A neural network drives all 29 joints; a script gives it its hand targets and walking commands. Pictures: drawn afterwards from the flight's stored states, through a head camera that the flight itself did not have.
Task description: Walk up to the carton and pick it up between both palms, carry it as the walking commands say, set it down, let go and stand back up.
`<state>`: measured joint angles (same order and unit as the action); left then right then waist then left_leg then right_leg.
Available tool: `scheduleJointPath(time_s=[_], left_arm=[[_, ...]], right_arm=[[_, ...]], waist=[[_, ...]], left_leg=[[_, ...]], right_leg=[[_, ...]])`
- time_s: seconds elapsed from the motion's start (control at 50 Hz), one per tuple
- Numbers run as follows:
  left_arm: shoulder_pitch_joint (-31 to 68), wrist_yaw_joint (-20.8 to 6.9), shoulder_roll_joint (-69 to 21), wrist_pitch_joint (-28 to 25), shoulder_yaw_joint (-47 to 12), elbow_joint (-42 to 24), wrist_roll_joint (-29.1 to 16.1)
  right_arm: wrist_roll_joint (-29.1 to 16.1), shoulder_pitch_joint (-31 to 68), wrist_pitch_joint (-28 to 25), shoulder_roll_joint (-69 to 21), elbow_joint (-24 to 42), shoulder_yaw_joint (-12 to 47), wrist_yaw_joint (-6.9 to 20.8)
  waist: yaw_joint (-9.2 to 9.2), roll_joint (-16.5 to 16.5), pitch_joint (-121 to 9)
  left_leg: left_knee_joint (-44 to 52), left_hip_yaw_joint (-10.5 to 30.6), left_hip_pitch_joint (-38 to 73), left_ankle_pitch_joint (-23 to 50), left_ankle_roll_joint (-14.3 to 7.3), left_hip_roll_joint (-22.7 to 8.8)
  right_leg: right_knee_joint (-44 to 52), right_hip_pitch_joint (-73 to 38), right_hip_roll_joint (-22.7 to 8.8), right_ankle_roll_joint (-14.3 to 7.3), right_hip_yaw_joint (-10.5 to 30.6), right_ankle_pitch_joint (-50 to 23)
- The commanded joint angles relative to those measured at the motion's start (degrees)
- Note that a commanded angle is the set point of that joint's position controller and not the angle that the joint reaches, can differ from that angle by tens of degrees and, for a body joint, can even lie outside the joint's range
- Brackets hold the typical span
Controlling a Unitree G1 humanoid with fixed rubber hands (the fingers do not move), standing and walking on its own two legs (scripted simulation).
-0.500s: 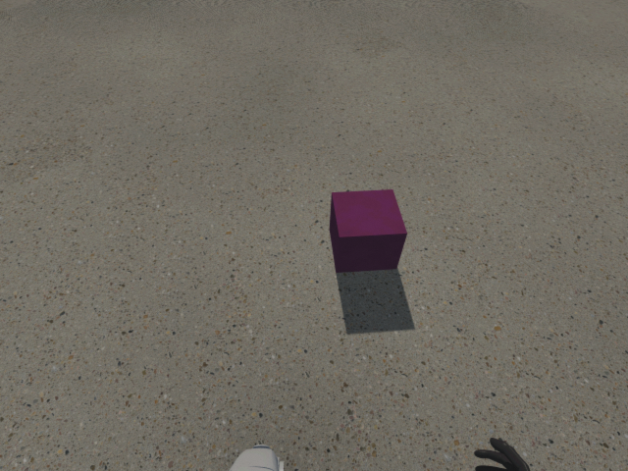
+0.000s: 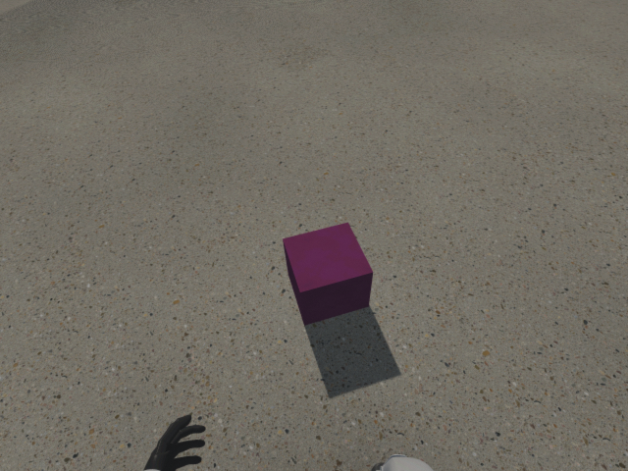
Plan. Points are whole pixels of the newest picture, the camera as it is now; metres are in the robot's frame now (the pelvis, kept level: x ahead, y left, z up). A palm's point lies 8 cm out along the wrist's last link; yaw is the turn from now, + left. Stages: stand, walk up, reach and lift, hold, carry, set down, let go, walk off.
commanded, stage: walk up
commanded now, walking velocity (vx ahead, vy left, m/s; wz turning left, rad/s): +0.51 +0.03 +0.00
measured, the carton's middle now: (326, 273) +0.86 -0.06 -0.66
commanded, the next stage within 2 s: none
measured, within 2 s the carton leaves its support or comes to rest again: neither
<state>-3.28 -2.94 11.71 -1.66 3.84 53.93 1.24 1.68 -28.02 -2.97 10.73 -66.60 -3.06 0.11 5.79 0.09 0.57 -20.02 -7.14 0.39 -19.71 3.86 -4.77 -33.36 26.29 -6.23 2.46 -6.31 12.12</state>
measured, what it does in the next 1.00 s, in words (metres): walks ahead: right foot, then left foot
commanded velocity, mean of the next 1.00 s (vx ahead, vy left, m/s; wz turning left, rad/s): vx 0.32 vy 0.01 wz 0.00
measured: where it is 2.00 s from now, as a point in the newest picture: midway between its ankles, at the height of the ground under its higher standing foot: (326, 431)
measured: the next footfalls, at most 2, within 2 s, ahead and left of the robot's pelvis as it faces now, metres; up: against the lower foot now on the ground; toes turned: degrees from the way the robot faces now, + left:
right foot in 0.02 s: +0.16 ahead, -0.14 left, +0.00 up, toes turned -9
left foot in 0.52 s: +0.34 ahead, +0.18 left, +0.00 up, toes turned +9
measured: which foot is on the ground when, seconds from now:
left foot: down 0.00-0.02, up 0.04-0.50, down 0.52-0.94, up 0.96-1.00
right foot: up 0.00-0.00, down 0.02-0.50, up 0.52-0.92, down 0.94-1.00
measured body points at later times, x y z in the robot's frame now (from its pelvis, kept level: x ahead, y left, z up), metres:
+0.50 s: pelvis +0.21 +0.03 -0.01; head +0.23 +0.05 +0.44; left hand +0.11 +0.25 -0.16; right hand +0.39 -0.19 -0.12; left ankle +0.30 +0.17 -0.73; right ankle +0.12 -0.13 -0.74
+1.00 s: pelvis +0.32 +0.00 +0.00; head +0.34 -0.02 +0.45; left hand +0.45 +0.23 -0.13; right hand +0.26 -0.25 -0.16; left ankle +0.30 +0.16 -0.72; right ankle +0.37 -0.10 -0.74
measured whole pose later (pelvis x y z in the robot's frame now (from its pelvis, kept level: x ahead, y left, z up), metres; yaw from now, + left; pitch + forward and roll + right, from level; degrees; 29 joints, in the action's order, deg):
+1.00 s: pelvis +0.32 +0.00 +0.00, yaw +0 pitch +0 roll +1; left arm -6.7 -0.1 10.2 -2.2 2.6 57.1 1.5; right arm 1.7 -20.4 0.2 12.4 -64.9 -3.6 -0.6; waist 4.7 1.2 1.9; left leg -40.1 -4.4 -16.8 -24.6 3.1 -6.0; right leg -32.0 19.2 -3.3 -1.3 -6.4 11.4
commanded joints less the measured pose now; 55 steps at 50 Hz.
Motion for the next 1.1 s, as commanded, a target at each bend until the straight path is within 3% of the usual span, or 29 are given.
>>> scheduleJointPath(time_s=[0.0, 0.04, 0.06, 0.1, 0.14, 0.16, 0.28, 0.32, 0.34, 0.4, 0.42, 0.44, 0.46, 0.5, 0.52, 0.56, 0.6, 0.72, 0.8, 0.82, 0.86, 0.88, 0.9, 0.94, 0.96, 0.98, 1.0, 1.04, 1.08], left_arm=[[-23.87, 2.99, 15.68, -1.67, 4.27, 6.12, 0.05], [-16.94, 2.93, 10.69, -3.05, 2.1, 4.95, -0.35], [-13.49, 2.47, 7.48, -3.23, 1.44, 3.56, -0.37], [-10.18, 2.34, 6.38, -3.36, 0.96, 1.75, -0.17], [-13.57, 2.88, 7.64, -3.43, 0.98, 3.26, -0.58], [-12.77, 3.12, 8.63, -3.66, 1.1, 2.5, -0.2], [-16.4, 4.04, 6.57, -3.12, 0.06, 5.33, 0.14], [-16.28, 4.01, 8.39, -2.96, 1.0, 5.11, 0.11], [-18.18, 4.22, 8.59, -2.52, 0.92, 6.44, 0.46], [-18.66, 3.02, 6.41, -1.49, 1.15, 6.56, 0.54], [-21.46, 2.86, 5.23, -1.06, 1.14, 7.59, -0.08], [-24.7, 2.65, 3.29, -1.51, 0.22, 7.69, -0.78], [-22.59, 2.94, 3.12, -1.11, 0.51, 5.67, -0.81], [-21.3, 3.32, 2.68, -0.68, 0.54, 4.9, 0.34], [-18.38, 3.04, 0.11, -0.5, -0.69, 5.95, 0.51], [-19.98, 2.74, 1.35, 0.74, 0.59, 6.56, 0.05], [-18.1, 2.78, 1.71, 1.41, 0.47, 5.25, -0.15], [-9.75, 2.47, 1.03, 2.1, 0.55, 2.02, -0.54], [-6.73, 1.81, 1.1, 1.53, 0.08, 1.27, -0.96], [-10.17, 2.07, 0.38, 1.21, -0.2, 2.17, -0.93], [-15.17, 2.94, 2.98, -0.18, -0.33, 5.03, -0.49], [-21.49, 3.23, 8.88, -1.26, 1.22, 6.0, 0.77], [-22.86, 3.67, 12.89, -0.97, 1.6, 6.22, 0.85], [-13.1, 4.22, 8.78, -0.58, 0.56, 2.97, 0.14], [-8.49, 4.28, 6.54, -0.27, -0.03, 2.4, -0.55], [-4.64, 4.91, 4.77, -0.2, -1.55, 2.38, -1.36], [-5.72, 4.88, 3.98, -0.46, -1.57, 2.89, -0.95], [-8.1, 4.87, 4.15, -0.61, -1.01, 3.33, -0.93], [-5.82, 5.06, 2.81, -0.29, -1.9, 3.86, -0.74]], right_arm=[[-0.95, 7.64, -1.68, 6.68, 7.8, -1.14, 0.12], [0.51, 12.11, -1.37, 4.92, 8.2, -0.54, 0.61], [0.81, 9.67, -0.77, 3.28, 7.73, -0.79, 1.01], [1.09, 9.71, 0.11, 2.12, 8.24, -0.64, 1.03], [1.43, 9.54, 1.31, 3.65, 7.45, -1.37, 1.25], [1.48, 11.84, 1.64, 4.67, 8.88, -1.55, 1.37], [-0.14, 22.86, 3.39, 2.93, 13.56, -0.59, 3.03], [-0.3, 23.24, 2.89, 2.65, 12.9, -0.25, 3.37], [-0.12, 26.17, 2.65, 4.0, 13.83, -0.81, 3.29], [-0.54, 20.9, 1.31, 4.48, 12.0, -1.21, 2.39], [-0.15, 15.24, 0.2, 7.62, 10.52, -1.63, 1.53], [0.29, 6.56, -0.66, 14.45, 7.78, -3.23, 0.6], [0.22, 3.07, -0.59, 14.02, 7.05, -3.04, -0.11], [-0.67, 5.45, -1.22, 13.1, 7.86, -2.78, -0.05], [-0.14, 11.27, -0.94, 11.39, 8.27, -2.26, -0.43], [0.26, 13.21, -1.25, 11.18, 9.37, -1.87, -1.11], [0.22, 11.22, -1.32, 11.46, 8.05, -2.04, -1.26], [0.74, 10.32, -0.84, 7.87, 7.45, -1.62, -1.87], [0.48, 9.68, 0.15, 9.09, 6.03, -1.92, -1.11], [-0.02, 11.03, 0.55, 9.6, 6.76, -2.34, -1.01], [-0.3, 10.92, 1.03, 6.7, 6.35, -1.21, -0.24], [0.23, 11.45, 0.85, 2.5, 7.74, -0.55, -0.35], [-0.06, 10.22, 1.57, 0.63, 8.75, 0.63, -0.87], [-0.49, 11.22, 2.65, 4.22, 7.24, -0.69, -0.15], [-0.74, 10.04, 2.97, 3.46, 6.56, -0.43, 0.01], [-0.91, 11.34, 3.36, 2.6, 5.68, 0.02, -0.44], [-1.13, 9.81, 3.97, 2.8, 5.12, -0.03, -0.92], [-1.12, 6.43, 4.21, 1.64, 4.16, 0.41, -1.47], [-0.38, 5.82, 5.44, 2.51, 2.71, 0.44, -1.62]], waist=[[-13.28, -13.21, -5.62], [-10.31, -8.18, 1.21], [-7.68, -9.13, 2.74], [-6.41, -10.83, 1.84], [-6.87, -4.91, 3.69], [-6.54, -6.59, 4.28], [-7.14, -5.55, 7.07], [-7.35, -10.61, 7.88], [-8.28, -6.67, 8.18], [-5.9, -7.58, 1.37], [-3.48, -2.89, -2.77], [-0.79, 14.81, -9.5], [-0.46, 17.96, -11.62], [-2.32, 10.42, -9.31], [-3.04, 9.77, -7.28], [-4.12, 5.19, -3.74], [-3.36, 10.98, -5.9], [-3.62, 7.66, -3.57], [-3.38, 12.98, 0.06], [-5.16, 13.71, -2.04], [-7.71, 5.57, -5.14], [-10.87, -10.15, -8.7], [-11.1, -17.96, -7.6], [-7.04, -7.72, -3.33], [-6.01, -10.36, -2.32], [-4.3, -10.02, 4.38], [-3.8, -10.92, 1.94], [-4.06, -13.58, -0.08], [-3.4, -10.18, 1.11]], left_leg=[[-50.58, 6.51, -40.62, -8.85, -3.48, 0.14], [-45.48, 6.18, -37.88, -0.8, -2.61, -2.68], [-44.47, 6.81, -34.19, 1.63, -2.78, -3.64], [-42.75, 7.09, -31.53, 3.24, -3.2, -5.19], [-43.82, 6.93, -34.13, 6.35, -1.87, -4.65], [-42.22, 6.62, -33.23, 5.8, -1.47, -5.22], [-25.93, 5.06, -29.34, 13.3, -1.11, -4.81], [-19.69, 3.48, -26.28, 15.45, -0.32, -3.77], [-18.45, 1.85, -24.58, 12.95, -0.11, -2.32], [-7.9, 0.15, -13.17, 9.02, -1.9, 1.43], [-5.49, 4.46, -4.22, 16.24, -2.43, -3.12], [-3.91, 20.14, 9.26, 32.96, -6.66, -17.27], [-2.16, 26.23, 11.86, 43.49, -12.46, -20.81], [0.65, 26.09, 1.41, 44.21, -12.93, -23.31], [0.73, 18.12, -1.08, 38.04, -11.51, -19.42], [0.89, 19.47, -7.31, 37.71, -9.58, -18.53], [0.27, 18.08, -6.05, 37.74, -11.17, -17.64], [5.05, 15.31, -7.83, 23.33, -12.25, -16.13], [6.3, 13.56, -13.25, 13.48, -10.78, -13.3], [4.53, 10.92, -14.4, 9.71, -9.72, -12.45], [-6.56, 3.75, -21.97, 10.43, -5.8, -4.82], [-19.24, -0.74, -30.27, -3.74, -2.15, -0.21], [-30.11, 0.91, -37.89, -15.54, -1.11, 1.67], [-34.1, 5.72, -34.61, -7.77, -0.82, -1.97], [-32.73, 7.15, -29.21, -2.86, -0.94, -2.61], [-28.59, 6.49, -24.36, -4.0, -1.13, -1.47], [-27.64, 6.83, -21.95, -4.66, -1.19, -0.15], [-28.49, 5.57, -19.85, -3.37, -1.19, 0.45], [-27.77, 4.24, -17.24, -1.78, -1.81, 1.57]], right_leg=[[20.44, -35.38, -21.73, -11.55, 34.62, 12.13], [21.38, -24.18, -15.89, -9.08, 22.94, -1.29], [22.6, -17.59, -14.34, -7.27, 19.72, -2.02], [22.67, -16.35, -12.14, -7.92, 14.68, 0.91], [22.98, -15.95, -16.23, -8.96, 18.38, -4.02], [22.82, -13.65, -16.61, -10.19, 17.07, -7.8], [25.92, -10.36, -14.44, -8.03, 9.37, -4.23], [24.76, -10.56, -12.33, -6.32, 6.89, -3.16], [24.77, -11.64, -13.22, -7.17, 8.74, -4.66], [11.72, -14.21, -7.94, -4.7, 2.61, -8.24], [1.25, -11.89, -3.18, -2.63, -2.82, -6.09], [-12.53, -1.27, 1.87, 0.43, -4.48, 8.3], [-24.44, 3.47, 3.21, 0.03, 0.15, 23.49], [-32.93, 2.86, -0.04, -0.43, 4.73, 22.32], [-29.65, 2.95, -1.33, -0.08, 5.37, 17.14], [-30.88, 2.08, -1.09, 0.28, 5.34, 11.77], [-26.6, 2.66, -1.4, -0.59, 6.64, 11.21], [-15.14, 4.08, 0.64, -0.3, 3.79, 8.49], [-2.45, -2.72, 3.29, 0.21, -0.04, 6.14], [3.03, -8.84, 2.45, -0.32, -0.01, 1.42], [10.58, -26.41, 2.62, -1.17, -0.09, -4.93], [15.91, -34.1, -12.37, -3.87, 16.52, -9.24], [19.77, -34.38, -21.05, -8.59, 27.58, -9.95], [21.19, -24.27, -16.02, -9.07, 20.6, -1.77], [23.11, -17.9, -12.21, -7.97, 16.32, 4.2], [19.43, -13.34, -9.3, -6.68, 10.41, -26.47], [15.91, -14.64, -7.41, -7.58, 8.19, -38.14], [14.68, -15.14, -8.27, -9.39, 6.75, -38.85], [16.22, -12.75, -7.67, -10.45, 6.33, -30.82]])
